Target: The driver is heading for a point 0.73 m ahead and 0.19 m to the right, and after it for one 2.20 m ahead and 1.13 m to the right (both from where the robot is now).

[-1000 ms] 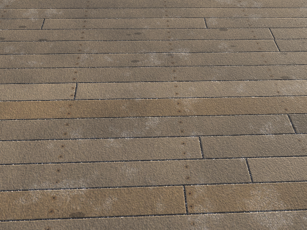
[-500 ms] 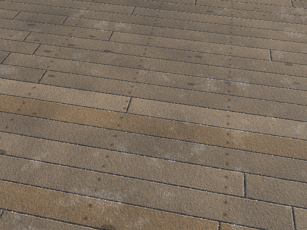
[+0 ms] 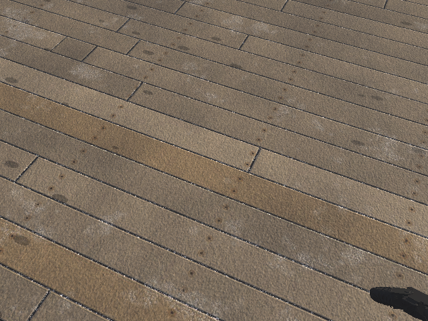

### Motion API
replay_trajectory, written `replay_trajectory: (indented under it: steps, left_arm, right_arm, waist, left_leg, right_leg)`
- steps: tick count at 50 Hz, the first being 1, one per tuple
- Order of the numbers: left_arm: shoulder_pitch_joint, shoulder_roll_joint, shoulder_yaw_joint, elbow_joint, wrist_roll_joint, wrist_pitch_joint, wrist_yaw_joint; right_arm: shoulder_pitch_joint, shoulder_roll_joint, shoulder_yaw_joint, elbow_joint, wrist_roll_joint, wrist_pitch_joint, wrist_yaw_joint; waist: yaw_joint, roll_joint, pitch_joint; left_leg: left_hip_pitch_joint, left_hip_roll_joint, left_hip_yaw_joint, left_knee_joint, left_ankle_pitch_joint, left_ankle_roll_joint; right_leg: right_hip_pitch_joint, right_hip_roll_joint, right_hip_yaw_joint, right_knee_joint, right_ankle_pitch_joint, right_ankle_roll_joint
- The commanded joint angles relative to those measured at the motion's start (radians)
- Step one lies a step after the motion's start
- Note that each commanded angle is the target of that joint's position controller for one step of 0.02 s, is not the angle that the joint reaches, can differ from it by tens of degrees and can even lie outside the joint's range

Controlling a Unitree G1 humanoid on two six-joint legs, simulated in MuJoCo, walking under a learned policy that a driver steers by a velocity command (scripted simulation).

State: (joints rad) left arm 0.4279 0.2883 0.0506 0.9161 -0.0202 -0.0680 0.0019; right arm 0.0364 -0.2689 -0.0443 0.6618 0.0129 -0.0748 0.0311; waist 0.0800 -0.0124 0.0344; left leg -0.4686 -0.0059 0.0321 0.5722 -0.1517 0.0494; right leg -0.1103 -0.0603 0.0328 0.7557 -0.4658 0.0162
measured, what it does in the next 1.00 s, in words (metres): walks ahead, turning right: right foot, then left foot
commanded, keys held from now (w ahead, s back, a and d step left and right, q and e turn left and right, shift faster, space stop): w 0.34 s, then w+e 0.60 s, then e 0.06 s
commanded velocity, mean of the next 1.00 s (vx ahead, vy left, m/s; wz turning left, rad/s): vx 0.49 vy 0.00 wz -0.24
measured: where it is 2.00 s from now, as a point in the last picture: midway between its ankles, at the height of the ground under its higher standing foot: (270, 228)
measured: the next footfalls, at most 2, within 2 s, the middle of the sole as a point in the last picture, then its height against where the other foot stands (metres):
right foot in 0.48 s outside the picture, level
left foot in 0.96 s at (226, 228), level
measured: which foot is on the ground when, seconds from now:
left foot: down 0.00-0.50, up 0.52-0.94, down 0.96-1.00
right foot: up 0.00-0.46, down 0.48-0.98, up 1.00-1.00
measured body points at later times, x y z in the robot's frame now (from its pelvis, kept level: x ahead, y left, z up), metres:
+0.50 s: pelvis +0.29 -0.03 -0.01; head +0.32 -0.03 +0.44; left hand +0.52 +0.20 -0.08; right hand +0.27 -0.31 -0.14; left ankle +0.09 +0.10 -0.71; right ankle +0.41 -0.12 -0.73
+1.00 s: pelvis +0.58 -0.03 +0.00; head +0.60 -0.04 +0.45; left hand +0.69 +0.25 -0.11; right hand +0.74 -0.33 -0.06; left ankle +0.71 +0.05 -0.73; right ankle +0.41 -0.12 -0.71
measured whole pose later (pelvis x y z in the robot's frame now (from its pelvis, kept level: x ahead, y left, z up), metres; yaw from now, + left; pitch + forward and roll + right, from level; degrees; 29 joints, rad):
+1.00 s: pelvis +0.58 -0.03 +0.00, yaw -18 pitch +3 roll +1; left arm 0.39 0.31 0.07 0.76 -0.02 -0.03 0.02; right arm 0.03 -0.27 -0.04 0.67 -0.01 -0.12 0.02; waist 0.08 -0.01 0.01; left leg -0.45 -0.03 -0.04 0.49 -0.11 -0.01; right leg -0.15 0.09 0.22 0.69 -0.51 -0.04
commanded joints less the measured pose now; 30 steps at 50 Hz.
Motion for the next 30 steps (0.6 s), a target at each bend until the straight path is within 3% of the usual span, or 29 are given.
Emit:
replay_trajectory:
  steps: [1, 2, 3, 4, 7, 10, 14, 17, 20, 22, 23, 24, 25, 26, 27, 28, 29, 30]
  left_arm:
    - [-0.076, 0.153, 0.023, -0.135, -0.029, -0.058, -0.005]
    - [-0.126, 0.142, 0.019, -0.144, -0.021, -0.061, -0.002]
    - [-0.148, 0.13, 0.021, -0.146, -0.002, -0.058, 0.0]
    - [-0.133, 0.117, 0.023, -0.145, 0.004, -0.048, -0.002]
    - [-0.12, 0.07, 0.014, -0.145, 0.009, -0.019, -0.007]
    - [-0.22, 0.063, 0.009, -0.184, 0.022, -0.012, -0.006]
    - [-0.377, 0.04, -0.007, -0.228, 0.013, -0.029, -0.026]
    - [-0.459, 0.05, -0.008, -0.265, 0.005, -0.034, -0.042]
    - [-0.474, 0.069, -0.005, -0.284, 0.003, -0.033, -0.06]
    - [-0.4, 0.103, 0.01, -0.276, 0.002, -0.028, -0.062]
    - [-0.279, 0.134, 0.031, -0.246, 0.004, -0.024, -0.057]
    - [-0.129, 0.187, 0.056, -0.213, 0.004, -0.018, -0.047]
    - [-0.025, 0.295, 0.082, -0.207, 0.016, -0.014, -0.042]
    - [-0.002, 0.24, 0.069, -0.196, -0.005, -0.012, -0.046]
    - [-0.045, 0.189, 0.051, -0.208, -0.001, -0.012, -0.043]
    - [-0.106, 0.17, 0.046, -0.223, 0.006, -0.012, -0.039]
    - [-0.157, 0.145, 0.038, -0.23, 0.013, -0.011, -0.039]
    - [-0.189, 0.133, 0.033, -0.243, 0.025, -0.014, -0.035]
  right_arm:
    - [0.359, -0.181, -0.056, 0.046, -0.005, 0.002, -0.008]
    - [0.292, -0.155, -0.047, 0.036, -0.007, 0.001, -0.008]
    - [0.237, -0.13, -0.039, 0.032, -0.012, 0.0, -0.005]
    - [0.205, -0.111, -0.033, 0.03, -0.022, -0.005, -0.004]
    - [0.19, -0.117, -0.038, 0.048, -0.011, -0.023, -0.004]
    - [0.218, -0.138, -0.044, 0.077, -0.009, -0.029, -0.013]
    - [0.28, -0.163, -0.047, 0.11, -0.001, -0.021, -0.026]
    - [0.346, -0.179, -0.05, 0.147, 0.008, -0.01, -0.028]
    - [0.356, -0.19, -0.057, 0.167, 0.006, 0.006, -0.034]
    - [0.339, -0.205, -0.061, 0.168, -0.002, 0.017, -0.04]
    - [0.323, -0.203, -0.059, 0.163, -0.007, 0.026, -0.046]
    - [0.331, -0.186, -0.049, 0.144, -0.019, 0.03, -0.056]
    - [0.449, -0.084, -0.014, 0.106, -0.032, 0.011, -0.046]
    - [0.43, -0.079, -0.005, 0.12, -0.03, -0.019, -0.035]
    - [0.333, -0.164, -0.026, 0.088, 0.008, -0.043, -0.021]
    - [0.249, -0.165, -0.023, 0.062, 0.02, -0.058, -0.02]
    - [0.195, -0.154, -0.024, 0.055, 0.0, -0.061, -0.027]
    - [0.218, -0.156, -0.03, 0.052, -0.012, -0.055, -0.032]
  waist:
    - [-0.196, 0.206, -0.231]
    - [-0.169, 0.128, -0.156]
    - [-0.14, 0.092, -0.092]
    - [-0.104, 0.11, -0.073]
    - [-0.061, 0.092, -0.036]
    - [-0.073, 0.057, 0.008]
    - [-0.129, 0.052, 0.041]
    - [-0.154, 0.048, 0.058]
    - [-0.141, 0.058, 0.04]
    - [-0.093, 0.09, -0.027]
    - [-0.026, 0.087, -0.105]
    - [0.032, 0.057, -0.211]
    - [-0.003, -0.152, -0.365]
    - [0.008, -0.208, -0.442]
    - [0.023, -0.151, -0.313]
    - [0.009, -0.068, -0.202]
    - [-0.021, 0.022, -0.104]
    - [-0.066, -0.018, -0.092]
  left_leg:
    - [0.756, 0.358, -0.612, -0.286, -0.253, 0.223]
    - [0.625, 0.313, -0.491, -0.297, -0.155, 0.2]
    - [0.511, 0.272, -0.408, -0.327, -0.067, 0.192]
    - [0.432, 0.245, -0.355, -0.358, -0.009, 0.184]
    - [0.33, 0.23, -0.268, -0.431, 0.102, 0.205]
    - [0.319, 0.215, -0.193, -0.459, 0.181, 0.204]
    - [0.302, 0.173, -0.102, -0.472, 0.169, 0.162]
    - [0.404, 0.216, -0.112, -0.443, 0.162, 0.155]
    - [0.547, 0.262, -0.086, -0.375, 0.267, 0.126]
    - [0.594, 0.256, -0.046, -0.251, 0.575, 0.096]
    - [0.578, 0.222, 0.0, -0.085, 0.735, 0.071]
    - [0.439, 0.184, 0.044, 0.145, 0.658, 0.033]
    - [0.014, 0.049, 0.06, 0.55, 0.241, -0.042]
    - [-0.187, -0.06, -0.086, 0.728, -0.389, -0.058]
    - [-0.296, 0.002, -0.153, 0.789, -0.355, -0.04]
    - [-0.303, 0.046, -0.136, 0.746, -0.273, -0.025]
    - [-0.269, 0.081, -0.117, 0.653, -0.214, -0.019]
    - [-0.202, 0.108, -0.126, 0.588, -0.172, -0.026]
  right_leg:
    - [-0.698, -0.003, 0.059, 0.546, -0.021, -0.048]
    - [-0.671, -0.046, 0.036, 0.507, 0.067, -0.053]
    - [-0.641, -0.07, 0.027, 0.446, 0.126, -0.047]
    - [-0.583, -0.094, 0.036, 0.412, 0.171, -0.045]
    - [-0.546, -0.103, 0.025, 0.337, 0.23, -0.022]
    - [-0.598, -0.101, 0.02, 0.173, 0.379, 0.002]
    - [-0.515, -0.047, -0.031, -0.097, 0.595, -0.007]
    - [-0.529, -0.028, -0.022, -0.187, 0.6, -0.027]
    - [-0.547, -0.01, -0.029, -0.228, 0.493, -0.072]
    - [-0.419, 0.047, -0.071, -0.225, 0.399, -0.108]
    - [-0.255, 0.092, -0.104, -0.241, 0.4, -0.135]
    - [0.005, 0.056, -0.034, -0.217, 0.44, -0.169]
    - [0.428, -0.194, 0.436, -0.229, 0.313, -0.343]
    - [0.539, -0.284, 0.785, -0.42, 0.177, -0.41]
    - [0.462, -0.26, 0.682, -0.449, 0.118, -0.354]
    - [0.313, -0.221, 0.553, -0.46, 0.18, -0.321]
    - [0.153, -0.172, 0.439, -0.484, 0.298, -0.29]
    - [0.057, -0.156, 0.395, -0.501, 0.389, -0.295]
Velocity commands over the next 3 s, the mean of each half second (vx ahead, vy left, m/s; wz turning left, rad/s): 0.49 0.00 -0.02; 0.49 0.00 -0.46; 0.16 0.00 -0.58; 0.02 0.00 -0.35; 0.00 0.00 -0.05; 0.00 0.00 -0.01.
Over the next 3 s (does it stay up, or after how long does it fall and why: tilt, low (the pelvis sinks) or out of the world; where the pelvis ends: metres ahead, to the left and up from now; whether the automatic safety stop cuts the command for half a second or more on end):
stays up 0.78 -0.10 0.02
